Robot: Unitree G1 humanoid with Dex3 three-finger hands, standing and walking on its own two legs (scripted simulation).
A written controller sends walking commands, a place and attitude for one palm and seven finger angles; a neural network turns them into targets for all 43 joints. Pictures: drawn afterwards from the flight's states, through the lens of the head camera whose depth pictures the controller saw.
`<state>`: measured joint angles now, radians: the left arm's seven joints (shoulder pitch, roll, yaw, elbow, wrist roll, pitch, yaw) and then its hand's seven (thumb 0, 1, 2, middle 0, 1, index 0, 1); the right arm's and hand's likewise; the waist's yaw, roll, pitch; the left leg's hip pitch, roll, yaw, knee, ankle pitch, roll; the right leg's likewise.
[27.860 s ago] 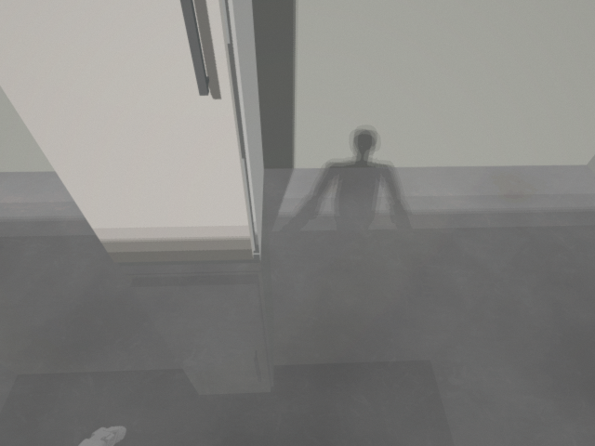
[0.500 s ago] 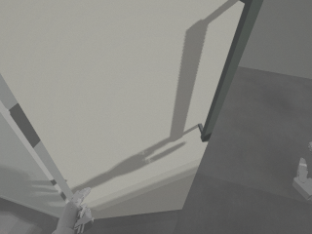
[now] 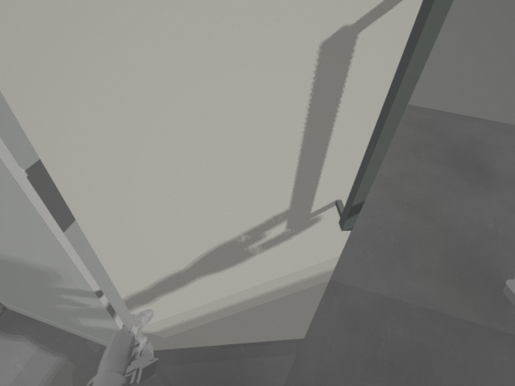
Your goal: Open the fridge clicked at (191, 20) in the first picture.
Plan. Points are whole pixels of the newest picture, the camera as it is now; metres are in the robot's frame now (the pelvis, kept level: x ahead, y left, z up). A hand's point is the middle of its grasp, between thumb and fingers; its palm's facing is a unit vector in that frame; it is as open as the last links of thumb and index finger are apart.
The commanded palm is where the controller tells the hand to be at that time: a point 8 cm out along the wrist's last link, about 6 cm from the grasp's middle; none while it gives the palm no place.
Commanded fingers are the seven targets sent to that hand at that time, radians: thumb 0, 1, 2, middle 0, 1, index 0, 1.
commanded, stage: step back with the hand held close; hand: right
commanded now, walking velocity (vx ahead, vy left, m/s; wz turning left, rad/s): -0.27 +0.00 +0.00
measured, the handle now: (373, 135) +0.40 -0.16 +0.23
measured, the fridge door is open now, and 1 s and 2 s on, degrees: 67 67 67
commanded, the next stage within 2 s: stop stepping back and stand still in 1.14 s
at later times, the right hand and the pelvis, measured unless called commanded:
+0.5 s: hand out of the picture +0.13 -0.28 +0.16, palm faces +0.44 +0.78 -0.45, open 7.4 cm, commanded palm +0.07 -0.32 +0.17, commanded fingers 0.00 -0.90 -0.90 0.20 0.30 0.20 0.30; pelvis -0.07 -0.02 -0.01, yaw +0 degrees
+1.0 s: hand out of the picture +0.06 -0.31 +0.16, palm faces +0.48 +0.76 -0.43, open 7.4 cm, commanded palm -0.02 -0.34 +0.17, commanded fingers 0.00 -0.90 -0.90 0.20 0.30 0.20 0.30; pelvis -0.14 -0.03 -0.02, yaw -3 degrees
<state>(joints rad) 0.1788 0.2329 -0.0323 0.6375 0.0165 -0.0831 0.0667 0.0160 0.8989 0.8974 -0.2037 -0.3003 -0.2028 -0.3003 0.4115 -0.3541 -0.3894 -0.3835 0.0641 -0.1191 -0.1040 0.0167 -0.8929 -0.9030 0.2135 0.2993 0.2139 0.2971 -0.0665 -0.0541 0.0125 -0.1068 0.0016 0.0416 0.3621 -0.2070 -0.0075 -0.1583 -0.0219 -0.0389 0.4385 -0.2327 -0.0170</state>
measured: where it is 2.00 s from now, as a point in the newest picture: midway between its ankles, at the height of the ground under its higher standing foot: outside the picture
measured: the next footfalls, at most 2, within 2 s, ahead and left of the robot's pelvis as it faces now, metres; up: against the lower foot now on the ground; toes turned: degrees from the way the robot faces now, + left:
left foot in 1.22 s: -0.26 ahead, +0.11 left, +0.00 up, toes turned +5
right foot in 1.34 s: -0.08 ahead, -0.10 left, +0.00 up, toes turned +6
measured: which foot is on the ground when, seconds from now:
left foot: down 0.00-0.92, up 0.94-1.00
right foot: down 0.00-1.00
